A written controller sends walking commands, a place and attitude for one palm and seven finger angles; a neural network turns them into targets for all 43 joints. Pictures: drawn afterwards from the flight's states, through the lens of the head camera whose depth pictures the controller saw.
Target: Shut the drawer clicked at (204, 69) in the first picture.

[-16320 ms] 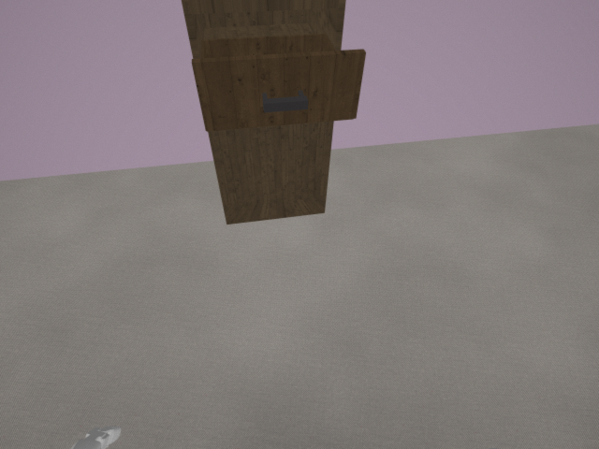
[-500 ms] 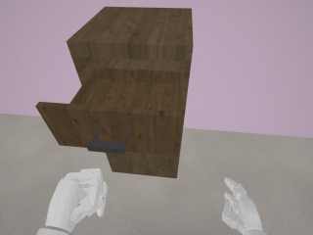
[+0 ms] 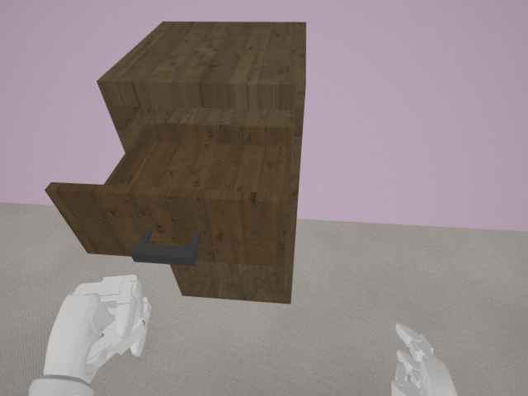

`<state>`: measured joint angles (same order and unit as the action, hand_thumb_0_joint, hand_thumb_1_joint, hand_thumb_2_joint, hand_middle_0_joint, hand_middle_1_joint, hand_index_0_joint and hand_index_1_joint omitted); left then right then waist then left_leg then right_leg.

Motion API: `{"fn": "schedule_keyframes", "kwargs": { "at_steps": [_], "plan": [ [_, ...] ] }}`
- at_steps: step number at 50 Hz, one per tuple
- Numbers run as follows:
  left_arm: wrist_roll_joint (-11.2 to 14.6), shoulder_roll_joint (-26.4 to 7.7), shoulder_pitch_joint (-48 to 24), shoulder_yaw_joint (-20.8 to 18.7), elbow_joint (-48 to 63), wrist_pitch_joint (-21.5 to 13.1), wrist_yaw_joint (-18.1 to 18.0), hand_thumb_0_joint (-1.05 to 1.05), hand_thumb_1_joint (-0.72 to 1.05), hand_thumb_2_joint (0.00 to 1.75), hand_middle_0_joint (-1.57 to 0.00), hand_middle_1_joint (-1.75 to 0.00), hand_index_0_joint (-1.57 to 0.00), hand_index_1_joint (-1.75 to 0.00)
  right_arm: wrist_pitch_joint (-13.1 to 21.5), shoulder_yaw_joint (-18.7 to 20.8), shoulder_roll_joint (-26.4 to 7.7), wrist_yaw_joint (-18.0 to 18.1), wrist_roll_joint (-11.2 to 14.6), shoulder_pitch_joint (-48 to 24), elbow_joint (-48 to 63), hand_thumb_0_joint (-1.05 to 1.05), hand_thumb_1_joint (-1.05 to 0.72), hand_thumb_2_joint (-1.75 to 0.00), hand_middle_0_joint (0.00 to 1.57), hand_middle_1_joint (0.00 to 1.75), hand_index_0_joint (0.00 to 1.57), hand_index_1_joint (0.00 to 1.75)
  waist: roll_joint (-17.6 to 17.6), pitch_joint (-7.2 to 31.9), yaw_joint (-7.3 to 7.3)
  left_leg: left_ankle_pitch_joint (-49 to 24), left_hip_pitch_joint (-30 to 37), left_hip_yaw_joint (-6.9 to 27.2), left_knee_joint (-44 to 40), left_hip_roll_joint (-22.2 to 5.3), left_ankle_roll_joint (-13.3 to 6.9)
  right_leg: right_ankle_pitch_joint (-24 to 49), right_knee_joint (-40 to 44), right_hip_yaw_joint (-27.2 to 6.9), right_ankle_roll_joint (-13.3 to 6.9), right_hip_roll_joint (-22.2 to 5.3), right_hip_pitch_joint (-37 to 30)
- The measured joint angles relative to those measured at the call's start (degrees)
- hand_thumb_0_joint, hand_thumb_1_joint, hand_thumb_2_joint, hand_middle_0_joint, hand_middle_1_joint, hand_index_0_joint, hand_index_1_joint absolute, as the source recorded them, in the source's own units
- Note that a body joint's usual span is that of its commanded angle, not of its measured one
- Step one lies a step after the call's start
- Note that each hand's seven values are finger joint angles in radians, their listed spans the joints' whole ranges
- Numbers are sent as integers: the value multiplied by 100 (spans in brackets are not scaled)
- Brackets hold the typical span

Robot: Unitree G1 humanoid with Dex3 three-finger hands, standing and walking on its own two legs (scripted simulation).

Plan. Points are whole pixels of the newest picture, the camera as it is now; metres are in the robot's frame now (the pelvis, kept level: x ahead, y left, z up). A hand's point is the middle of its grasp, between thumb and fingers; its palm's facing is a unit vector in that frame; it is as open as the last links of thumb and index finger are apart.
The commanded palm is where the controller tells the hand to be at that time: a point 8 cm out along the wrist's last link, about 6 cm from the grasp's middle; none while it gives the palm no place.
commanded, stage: raise the hand and make a fist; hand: left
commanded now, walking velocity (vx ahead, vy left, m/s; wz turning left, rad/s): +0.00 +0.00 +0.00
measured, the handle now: (168, 244) +0.36 +0.20 +0.03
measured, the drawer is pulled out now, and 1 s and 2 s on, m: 0.29 0.29 0.28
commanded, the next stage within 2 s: bring the fist close to the handle in 0.02 s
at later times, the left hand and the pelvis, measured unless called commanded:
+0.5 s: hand (164, 312) +0.21 +0.15 +0.08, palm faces +0.00 -1.00 -0.06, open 3.2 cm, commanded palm +0.19 +0.21 +0.09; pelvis +0.01 -0.01 +0.00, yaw +0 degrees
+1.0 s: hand (174, 299) +0.25 +0.16 +0.04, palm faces -0.04 -1.00 -0.02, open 3.3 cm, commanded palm +0.23 +0.21 +0.04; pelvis +0.00 +0.01 -0.02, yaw +0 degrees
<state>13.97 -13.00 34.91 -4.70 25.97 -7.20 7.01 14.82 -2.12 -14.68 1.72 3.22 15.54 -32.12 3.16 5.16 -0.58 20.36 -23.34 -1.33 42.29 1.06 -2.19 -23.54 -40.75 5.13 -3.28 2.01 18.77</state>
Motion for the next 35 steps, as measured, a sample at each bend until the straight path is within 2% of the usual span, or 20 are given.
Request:
{"fn": "schedule_keyframes", "kwargs": {
  "at_steps": [3,10,16,22,30,35],
  "plan": [
    [59,57,-74,-59,-140,-54,107,2,89,90,-140,-160,-140,-160,32,8,-28,6,6,-57,-56,1,-91,-90,20,30,20,30,42,3,-23,-1,13,29,-7,-10,19,1,26,26,-14,13,-28],
    [62,19,-284,6,-527,60,341,1,89,90,-140,-160,-140,-160,111,-32,-21,83,3,-168,-78,1,-91,-90,20,30,20,30,58,-60,-58,-49,60,72,-104,-27,58,41,135,62,-50,40,-87],
    [46,123,-620,1,-879,-154,291,2,89,90,-140,-160,-140,-160,155,-53,0,57,-46,-227,-105,1,-91,-90,20,30,20,30,11,-117,-36,-52,-28,78,-102,-23,82,19,92,69,-75,34,19],
    [-36,157,-753,-12,-1251,-272,329,1,89,90,-140,-160,-140,-160,25,-41,10,18,-85,-185,-127,1,-91,-90,20,30,20,30,-53,-65,18,-6,-145,42,-60,-23,89,-39,6,33,-72,29,166],
    [5,99,-963,-168,-1681,-602,333,2,89,90,-140,-160,-140,-160,-52,14,-39,10,-103,-145,-164,1,-91,-90,20,30,20,30,-102,-97,91,82,-379,23,112,-29,70,-107,-146,19,-58,28,394],
    [31,165,-1110,-110,-1883,-812,393,2,90,90,-140,-160,-140,-160,-84,52,-71,-8,-112,-141,-159,1,-91,-90,20,30,20,30,-86,-78,126,133,-594,6,258,-7,28,-155,-291,11,-21,-2,606]
  ]
}}
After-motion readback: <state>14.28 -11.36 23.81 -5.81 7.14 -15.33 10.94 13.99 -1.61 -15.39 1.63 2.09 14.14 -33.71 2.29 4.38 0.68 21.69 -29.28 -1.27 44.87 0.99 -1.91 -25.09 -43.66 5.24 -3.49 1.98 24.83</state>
